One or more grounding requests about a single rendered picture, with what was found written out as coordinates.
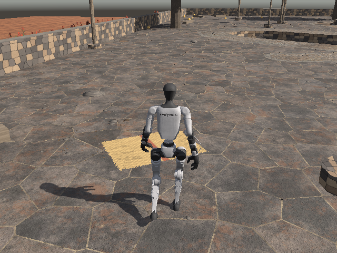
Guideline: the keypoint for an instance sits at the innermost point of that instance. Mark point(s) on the right robot forearm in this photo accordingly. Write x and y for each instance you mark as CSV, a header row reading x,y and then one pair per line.
x,y
192,144

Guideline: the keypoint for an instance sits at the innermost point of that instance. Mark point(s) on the left robot foot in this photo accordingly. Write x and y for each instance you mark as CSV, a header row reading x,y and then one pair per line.
x,y
154,215

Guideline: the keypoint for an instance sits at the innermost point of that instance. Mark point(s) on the left robot hand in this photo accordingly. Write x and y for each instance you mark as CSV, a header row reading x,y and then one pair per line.
x,y
147,145

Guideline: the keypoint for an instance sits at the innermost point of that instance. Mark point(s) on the right robot upper arm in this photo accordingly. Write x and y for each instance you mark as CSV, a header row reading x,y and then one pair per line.
x,y
187,121

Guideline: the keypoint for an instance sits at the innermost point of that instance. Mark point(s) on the left robot upper arm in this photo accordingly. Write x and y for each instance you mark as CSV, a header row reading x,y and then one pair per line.
x,y
150,118

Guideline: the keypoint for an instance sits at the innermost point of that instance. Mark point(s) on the robot left thigh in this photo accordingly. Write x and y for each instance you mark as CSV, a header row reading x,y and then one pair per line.
x,y
156,163

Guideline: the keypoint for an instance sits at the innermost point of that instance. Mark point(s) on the left robot forearm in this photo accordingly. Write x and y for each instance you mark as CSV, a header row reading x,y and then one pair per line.
x,y
145,137

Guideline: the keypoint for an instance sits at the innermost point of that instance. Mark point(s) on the right robot hand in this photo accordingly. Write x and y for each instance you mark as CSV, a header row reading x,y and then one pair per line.
x,y
196,161

